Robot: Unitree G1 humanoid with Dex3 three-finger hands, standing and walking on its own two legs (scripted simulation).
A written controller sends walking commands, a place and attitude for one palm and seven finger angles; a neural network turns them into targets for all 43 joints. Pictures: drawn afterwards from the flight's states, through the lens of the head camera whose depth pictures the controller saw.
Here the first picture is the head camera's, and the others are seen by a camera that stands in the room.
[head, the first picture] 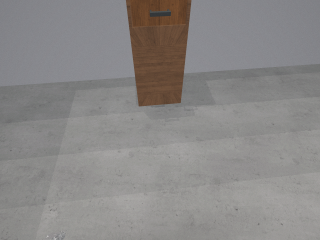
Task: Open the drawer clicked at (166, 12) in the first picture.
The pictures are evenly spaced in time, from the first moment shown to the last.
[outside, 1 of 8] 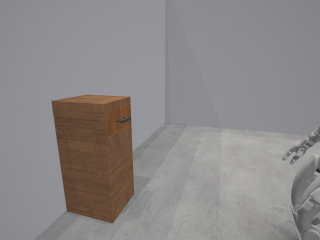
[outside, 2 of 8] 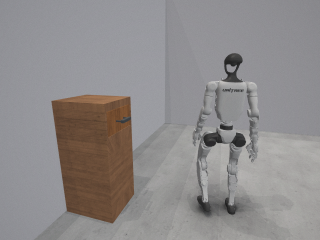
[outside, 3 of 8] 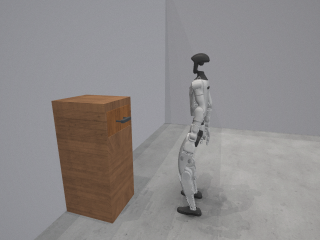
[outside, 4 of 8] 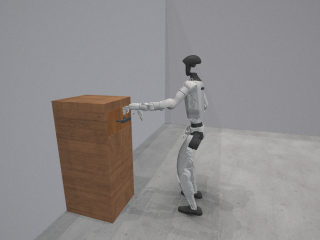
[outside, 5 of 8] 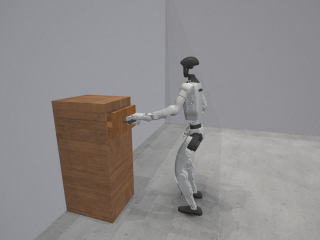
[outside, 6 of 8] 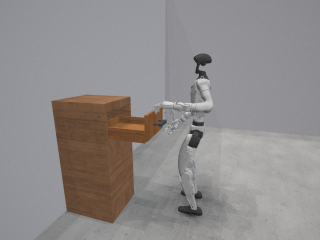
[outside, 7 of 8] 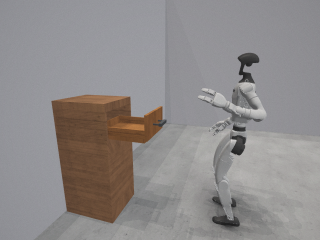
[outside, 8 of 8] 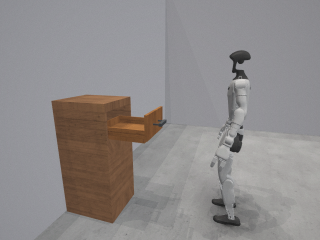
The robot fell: no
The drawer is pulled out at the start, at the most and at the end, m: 0.00 0.30 0.30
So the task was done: yes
